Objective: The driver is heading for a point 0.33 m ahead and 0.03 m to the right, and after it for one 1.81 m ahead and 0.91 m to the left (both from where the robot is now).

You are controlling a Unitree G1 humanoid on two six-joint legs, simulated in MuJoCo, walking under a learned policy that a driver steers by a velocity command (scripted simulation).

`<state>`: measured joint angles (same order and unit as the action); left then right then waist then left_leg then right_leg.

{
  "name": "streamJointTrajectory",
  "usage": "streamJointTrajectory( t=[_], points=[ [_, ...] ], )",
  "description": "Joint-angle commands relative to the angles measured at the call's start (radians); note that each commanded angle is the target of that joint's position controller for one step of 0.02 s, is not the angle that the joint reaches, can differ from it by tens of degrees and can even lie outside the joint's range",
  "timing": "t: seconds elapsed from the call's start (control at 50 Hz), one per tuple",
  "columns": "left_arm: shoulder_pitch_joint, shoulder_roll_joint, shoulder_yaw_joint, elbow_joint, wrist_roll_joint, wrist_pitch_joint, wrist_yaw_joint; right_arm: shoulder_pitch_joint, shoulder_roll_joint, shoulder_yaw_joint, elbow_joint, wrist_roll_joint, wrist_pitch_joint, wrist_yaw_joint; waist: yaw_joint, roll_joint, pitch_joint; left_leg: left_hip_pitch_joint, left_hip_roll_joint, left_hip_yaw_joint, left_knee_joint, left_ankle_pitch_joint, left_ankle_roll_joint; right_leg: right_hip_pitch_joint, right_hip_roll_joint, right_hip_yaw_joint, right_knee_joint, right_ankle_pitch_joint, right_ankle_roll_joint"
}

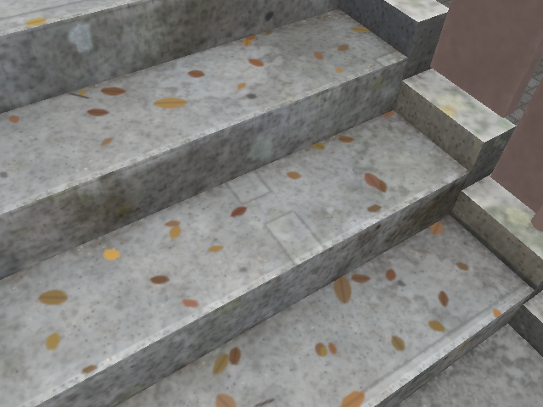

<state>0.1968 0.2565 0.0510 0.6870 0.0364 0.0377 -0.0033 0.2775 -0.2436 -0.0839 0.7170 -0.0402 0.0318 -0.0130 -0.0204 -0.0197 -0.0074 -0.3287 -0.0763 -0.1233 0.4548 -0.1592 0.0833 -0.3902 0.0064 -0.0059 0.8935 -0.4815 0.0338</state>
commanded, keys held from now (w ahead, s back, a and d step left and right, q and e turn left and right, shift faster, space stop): w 0.38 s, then q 0.62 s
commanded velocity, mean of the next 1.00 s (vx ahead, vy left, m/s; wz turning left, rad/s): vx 0.26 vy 0.00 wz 0.36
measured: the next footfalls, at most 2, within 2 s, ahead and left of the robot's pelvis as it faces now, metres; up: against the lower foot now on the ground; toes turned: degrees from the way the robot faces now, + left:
right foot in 0.10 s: +0.03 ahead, -0.11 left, +0.00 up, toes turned +1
left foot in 0.60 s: +0.36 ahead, +0.11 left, +0.17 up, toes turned +10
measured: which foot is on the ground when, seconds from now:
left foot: down 0.00-0.10, up 0.12-0.58, down 0.60-1.00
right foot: up 0.00-0.08, down 0.10-0.62, up 0.64-1.00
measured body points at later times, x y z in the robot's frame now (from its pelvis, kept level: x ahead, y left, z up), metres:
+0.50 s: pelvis +0.14 +0.00 -0.01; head +0.18 -0.01 +0.44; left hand +0.00 +0.21 -0.13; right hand +0.41 -0.15 -0.08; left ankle +0.20 +0.11 -0.45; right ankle -0.01 -0.11 -0.74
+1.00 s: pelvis +0.31 +0.07 +0.15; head +0.36 +0.12 +0.59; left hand +0.45 +0.31 +0.04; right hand +0.44 -0.16 +0.03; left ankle +0.32 +0.11 -0.57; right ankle +0.45 -0.04 -0.39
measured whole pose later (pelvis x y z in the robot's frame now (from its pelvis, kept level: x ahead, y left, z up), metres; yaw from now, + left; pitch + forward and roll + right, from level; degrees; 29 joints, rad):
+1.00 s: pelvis +0.31 +0.07 +0.15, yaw +22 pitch +3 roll -3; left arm 0.06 0.12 -0.02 0.60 0.06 0.03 0.04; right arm 0.34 -0.19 -0.04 0.81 -0.01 -0.01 -0.08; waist -0.06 -0.02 0.06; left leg -0.43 -0.19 -0.13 0.70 -0.29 0.14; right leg -1.03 -0.03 0.02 1.62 -0.09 0.04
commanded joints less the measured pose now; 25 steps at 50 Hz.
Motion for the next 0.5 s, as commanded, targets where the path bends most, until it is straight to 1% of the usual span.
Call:
streamJointTrajectory(
  t=[0.02, 0.04, 0.06, 0.08, 0.1, 0.12, 0.14, 0.16, 0.18, 0.2, 0.22, 0.24, 0.26, 0.3, 0.32, 0.34, 0.36, 0.38, 0.4, 0.42, 0.44, 0.46, 0.48, 0.5],
  points=[
    [0.017, 0.042, 0.007, -0.077, -0.012, -0.025, 0.011, -0.038, -0.134, -0.041, -0.077, -0.005, -0.017, 0.005, 0.009, 0.177, -0.047, 0.043, 0.181, -0.289, -0.202, -0.408, 0.137, 0.064, 0.034, -0.043, -0.194, -0.042, -0.032],
    [0.052, 0.043, 0.009, -0.071, -0.017, -0.029, 0.018, -0.045, -0.126, -0.039, -0.081, -0.003, -0.017, 0.004, 0.024, 0.17, -0.042, 0.0, 0.174, -0.291, -0.188, -0.414, 0.127, 0.136, 0.035, -0.054, -0.287, 0.001, -0.051],
    [0.114, 0.031, 0.008, -0.049, -0.017, -0.034, 0.026, -0.059, -0.114, -0.036, -0.084, 0.006, -0.015, 0.0, 0.063, 0.134, -0.03, -0.075, 0.15, -0.278, -0.151, -0.442, 0.105, 0.251, 0.035, -0.083, -0.431, 0.114, -0.072],
    [0.159, 0.026, 0.006, -0.03, -0.013, -0.044, 0.037, -0.066, -0.079, -0.026, -0.087, 0.01, -0.018, -0.006, 0.087, 0.079, -0.003, -0.172, 0.104, -0.242, -0.071, -0.448, 0.073, 0.352, 0.022, -0.082, -0.54, 0.157, -0.08],
    [0.203, 0.058, 0.005, -0.022, 0.002, -0.061, 0.043, -0.068, -0.017, -0.012, -0.097, 0.016, -0.027, -0.006, 0.102, -0.091, -0.005, -0.316, 0.007, -0.123, 0.21, -0.461, 0.018, 0.443, -0.132, 0.138, -0.633, -0.018, -0.088],
    [0.252, 0.192, 0.03, -0.02, 0.013, -0.066, 0.039, -0.133, 0.025, 0.002, -0.152, 0.018, -0.045, -0.005, 0.136, -0.257, 0.022, -0.527, -0.125, 0.048, 0.493, -0.404, -0.038, 0.396, -0.368, 0.555, -0.8, -0.391, -0.147],
    [0.201, 0.208, 0.042, 0.004, 0.013, -0.071, 0.035, -0.133, -0.012, -0.005, -0.164, -0.022, -0.062, -0.004, 0.069, -0.177, 0.148, -0.588, -0.041, -0.045, 0.719, -0.294, -0.038, 0.29, -0.427, 0.685, -0.849, -0.428, -0.22],
    [0.155, 0.151, 0.029, 0.011, 0.007, -0.083, 0.024, -0.075, -0.027, -0.011, -0.121, -0.026, -0.063, 0.003, 0.009, -0.054, 0.187, -0.607, -0.028, -0.049, 0.877, -0.23, -0.038, 0.253, -0.376, 0.566, -0.802, -0.365, -0.23],
    [0.127, 0.119, 0.025, 0.011, 0.002, -0.095, 0.011, -0.031, -0.024, -0.01, -0.079, -0.019, -0.061, 0.009, -0.006, -0.023, 0.166, -0.614, -0.033, -0.017, 1.052, -0.206, -0.037, 0.254, -0.305, 0.42, -0.743, -0.196, -0.222],
    [0.095, 0.103, 0.021, 0.001, 0.001, -0.108, 0.008, -0.014, -0.031, -0.011, -0.067, -0.012, -0.064, 0.02, -0.019, -0.003, 0.13, -0.605, -0.019, -0.017, 1.092, -0.141, -0.032, 0.254, -0.251, 0.306, -0.715, -0.024, -0.205],
    [0.113, 0.08, 0.015, 0.015, 0.006, -0.12, 0.004, -0.024, -0.024, -0.007, -0.06, -0.012, -0.064, 0.028, -0.005, -0.032, 0.096, -0.597, -0.024, 0.01, 1.182, -0.124, -0.03, 0.253, -0.223, 0.234, -0.687, 0.149, -0.215],
    [0.15, 0.07, 0.013, 0.036, 0.008, -0.128, -0.002, -0.056, -0.021, -0.005, -0.074, -0.015, -0.065, 0.03, 0.009, -0.041, 0.071, -0.608, -0.029, 0.024, 1.253, -0.128, -0.027, 0.267, -0.215, 0.196, -0.66, 0.296, -0.225],
    [0.194, 0.068, 0.014, 0.059, 0.005, -0.134, -0.005, -0.094, -0.016, -0.001, -0.093, -0.017, -0.065, 0.03, 0.024, -0.045, 0.056, -0.649, -0.032, 0.031, 1.304, -0.143, -0.025, 0.303, -0.22, 0.18, -0.638, 0.393, -0.237],
    [0.289, 0.068, 0.014, 0.104, -0.003, -0.14, 0.001, -0.18, -0.001, 0.01, -0.127, -0.022, -0.063, 0.025, 0.057, -0.043, 0.059, -0.767, -0.025, 0.044, 1.35, -0.177, -0.019, 0.397, -0.233, 0.172, -0.623, 0.493, -0.257],
    [0.328, 0.064, 0.011, 0.126, -0.003, -0.142, 0.005, -0.225, 0.01, 0.017, -0.143, -0.023, -0.06, 0.025, 0.073, -0.059, 0.057, -0.823, -0.017, 0.06, 1.358, -0.199, -0.016, 0.444, -0.233, 0.169, -0.625, 0.5, -0.261],
    [0.411, 0.061, 0.008, 0.17, 0.004, -0.143, 0.01, -0.286, 0.059, 0.034, -0.158, -0.015, -0.054, 0.013, 0.109, -0.114, 0.066, -0.975, -0.032, 0.105, 1.556, -0.308, -0.005, 0.528, -0.265, 0.214, -0.612, 0.504, -0.291],
    [0.454, 0.057, 0.005, 0.196, 0.005, -0.147, 0.017, -0.336, 0.082, 0.049, -0.182, -0.014, -0.05, 0.002, 0.11, -0.103, 0.083, -1.117, -0.01, 0.092, 1.658, -0.388, 0.006, 0.592, -0.298, 0.25, -0.606, 0.472, -0.301],
    [0.476, 0.05, 0.002, 0.215, 0.006, -0.15, 0.022, -0.387, 0.095, 0.064, -0.209, -0.01, -0.051, -0.006, 0.11, -0.076, 0.094, -1.207, 0.016, 0.079, 1.681, -0.44, 0.016, 0.625, -0.315, 0.26, -0.625, 0.397, -0.29],
    [0.494, 0.035, -0.005, 0.241, 0.011, -0.152, 0.021, -0.444, 0.123, 0.08, -0.226, 0.0, -0.056, -0.016, 0.119, -0.077, 0.119, -1.29, 0.006, 0.08, 1.777, -0.511, 0.028, 0.631, -0.333, 0.251, -0.637, 0.4, -0.282],
    [0.488, 0.037, -0.01, 0.255, 0.009, -0.154, 0.021, -0.476, 0.123, 0.091, -0.249, 0.004, -0.062, -0.021, 0.105, -0.054, 0.141, -1.303, 0.019, 0.067, 1.74, -0.543, 0.035, 0.605, -0.331, 0.21, -0.668, 0.383, -0.253],
    [0.477, 0.038, -0.015, 0.266, 0.01, -0.16, 0.019, -0.497, 0.119, 0.097, -0.263, 0.005, -0.063, -0.024, 0.099, -0.058, 0.156, -1.292, 0.024, 0.092, 1.7, -0.555, 0.036, 0.568, -0.32, 0.165, -0.695, 0.394, -0.228],
    [0.474, 0.017, -0.022, 0.298, 0.007, -0.15, 0.023, -0.55, 0.161, 0.118, -0.302, 0.012, -0.061, -0.021, 0.078, -0.074, 0.19, -1.272, 0.052, 0.101, 1.7, -0.581, 0.051, 0.49, -0.302, 0.109, -0.728, 0.465, -0.199],
    [0.45, 0.019, -0.029, 0.308, 0.0, -0.136, 0.026, -0.561, 0.162, 0.135, -0.338, 0.019, -0.057, -0.013, 0.053, -0.056, 0.185, -1.176, 0.082, 0.172, 1.509, -0.562, 0.046, 0.424, -0.257, 0.023, -0.789, 0.49, -0.164],
    [0.414, 0.011, -0.035, 0.32, -0.018, -0.12, 0.048, -0.549, 0.179, 0.145, -0.348, 0.007, -0.048, -0.003, 0.024, -0.019, 0.146, -1.002, 0.107, 0.194, 1.4, -0.511, 0.06, 0.346, -0.232, -0.024, -0.849, 0.738, -0.169]
  ],
)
